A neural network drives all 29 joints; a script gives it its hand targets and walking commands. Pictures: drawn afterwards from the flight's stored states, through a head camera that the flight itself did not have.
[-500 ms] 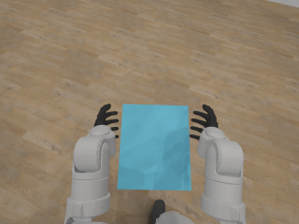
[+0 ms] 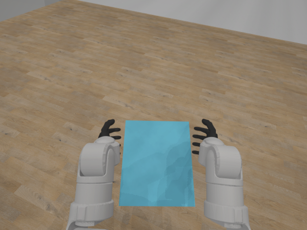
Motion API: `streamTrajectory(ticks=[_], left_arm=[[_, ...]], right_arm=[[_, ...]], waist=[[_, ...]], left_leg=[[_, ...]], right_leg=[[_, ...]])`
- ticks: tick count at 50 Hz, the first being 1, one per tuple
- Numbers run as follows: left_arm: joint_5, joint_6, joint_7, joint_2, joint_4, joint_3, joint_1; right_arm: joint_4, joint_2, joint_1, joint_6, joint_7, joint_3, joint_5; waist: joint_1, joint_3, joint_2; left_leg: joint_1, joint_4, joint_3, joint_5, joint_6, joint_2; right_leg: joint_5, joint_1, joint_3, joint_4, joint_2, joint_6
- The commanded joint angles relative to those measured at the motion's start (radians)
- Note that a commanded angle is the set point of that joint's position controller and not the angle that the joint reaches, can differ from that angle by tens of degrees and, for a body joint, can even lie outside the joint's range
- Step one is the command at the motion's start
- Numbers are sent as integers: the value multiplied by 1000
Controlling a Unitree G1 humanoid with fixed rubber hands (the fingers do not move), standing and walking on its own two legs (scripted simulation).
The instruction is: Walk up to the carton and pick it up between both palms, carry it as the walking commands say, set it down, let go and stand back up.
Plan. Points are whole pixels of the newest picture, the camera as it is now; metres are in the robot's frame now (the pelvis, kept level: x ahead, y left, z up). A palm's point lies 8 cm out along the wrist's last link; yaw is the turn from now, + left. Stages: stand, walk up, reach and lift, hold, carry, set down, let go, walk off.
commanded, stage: carry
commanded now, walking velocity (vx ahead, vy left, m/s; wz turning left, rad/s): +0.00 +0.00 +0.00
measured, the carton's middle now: (156, 164) +0.32 +0.00 -0.03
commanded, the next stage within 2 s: none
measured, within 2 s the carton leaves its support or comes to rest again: neither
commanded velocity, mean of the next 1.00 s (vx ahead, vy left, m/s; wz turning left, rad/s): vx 0.00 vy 0.00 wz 0.00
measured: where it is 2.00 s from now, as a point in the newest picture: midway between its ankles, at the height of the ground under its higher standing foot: outside the picture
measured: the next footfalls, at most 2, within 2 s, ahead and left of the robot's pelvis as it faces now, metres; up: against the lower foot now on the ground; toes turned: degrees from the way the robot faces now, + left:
none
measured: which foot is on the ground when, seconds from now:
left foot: down 0.00-1.00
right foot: down 0.00-1.00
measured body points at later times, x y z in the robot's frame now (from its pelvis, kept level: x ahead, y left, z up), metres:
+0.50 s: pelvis +0.01 +0.03 -0.01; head -0.01 +0.03 +0.44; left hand +0.31 +0.16 +0.07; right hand +0.32 -0.10 +0.08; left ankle -0.01 +0.09 -0.74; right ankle -0.02 -0.11 -0.74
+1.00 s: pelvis -0.03 +0.03 +0.00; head -0.07 +0.03 +0.45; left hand +0.27 +0.17 +0.06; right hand +0.28 -0.10 +0.07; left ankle -0.01 +0.09 -0.74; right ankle -0.02 -0.11 -0.74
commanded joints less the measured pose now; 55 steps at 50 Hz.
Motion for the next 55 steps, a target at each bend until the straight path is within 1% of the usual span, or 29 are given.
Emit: streamTrajectory(ticks=[1,3,6,13,20,27,32,37,44,49,55], left_arm=[[-450,-23,-443,-1058,-37,-607,-532],[-455,-23,-447,-1064,-23,-607,-549],[-461,-23,-451,-1074,-13,-605,-570],[-467,-30,-453,-1086,-8,-597,-586],[-465,-37,-453,-1086,-17,-592,-587],[-450,-43,-451,-1083,-6,-573,-591],[-428,-57,-452,-1077,34,-546,-591],[-389,-100,-454,-1063,98,-499,-594],[-344,-179,-450,-1031,139,-461,-569],[-325,-240,-442,-994,97,-486,-504],[-322,-292,-433,-952,32,-538,-418]], right_arm=[[32,1083,-412,19,419,591,424],[42,1084,-426,18,420,586,420],[44,1086,-447,14,420,580,419],[31,1087,-474,5,418,582,428],[25,1087,-481,-1,419,587,437],[43,1085,-490,-4,423,574,436],[88,1080,-488,-18,427,545,416],[155,1067,-485,-62,431,500,377],[194,1041,-465,-142,428,467,334],[170,1005,-391,-205,422,480,306],[119,957,-319,-260,417,517,301]], waist=[[7,-425,62],[7,-409,64],[8,-394,59],[9,-401,44],[9,-405,29],[9,-367,23],[10,-341,22],[9,-321,24],[8,-313,23],[9,-318,25],[9,-318,30]], left_leg=[[221,30,-112,788,-25,157],[228,33,-108,816,-23,158],[228,33,-105,819,-19,156],[214,38,-104,763,-9,150],[184,28,-111,654,-3,141],[152,-21,-122,465,4,139],[130,-48,-129,373,7,140],[114,-67,-138,307,6,139],[95,-86,-148,227,4,134],[92,-89,-151,219,3,134],[83,-95,-159,203,7,138]], right_leg=[[547,143,82,50,-121,19],[510,125,78,51,-115,21],[480,119,75,49,-109,22],[477,139,81,59,-115,16],[461,150,96,60,-126,10],[320,115,110,22,-128,9],[254,94,117,-4,-128,8],[204,74,124,-26,-126,7],[152,59,128,-47,-121,6],[135,49,127,-52,-116,7],[105,29,126,-50,-109,4]])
